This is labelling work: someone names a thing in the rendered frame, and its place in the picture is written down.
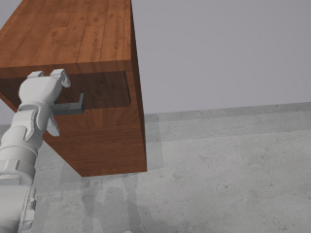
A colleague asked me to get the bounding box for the cabinet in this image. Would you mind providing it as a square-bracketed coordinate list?
[0, 0, 148, 178]

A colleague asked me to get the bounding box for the drawer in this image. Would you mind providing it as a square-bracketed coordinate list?
[0, 71, 131, 110]

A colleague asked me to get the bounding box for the robot left forearm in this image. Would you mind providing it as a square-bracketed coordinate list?
[0, 101, 51, 186]

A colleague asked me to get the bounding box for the robot left hand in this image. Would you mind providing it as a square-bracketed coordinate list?
[18, 68, 71, 137]

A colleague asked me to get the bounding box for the left robot upper arm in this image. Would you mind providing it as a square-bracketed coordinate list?
[0, 184, 37, 233]

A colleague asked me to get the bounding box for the handle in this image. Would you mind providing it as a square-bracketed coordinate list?
[51, 93, 85, 116]

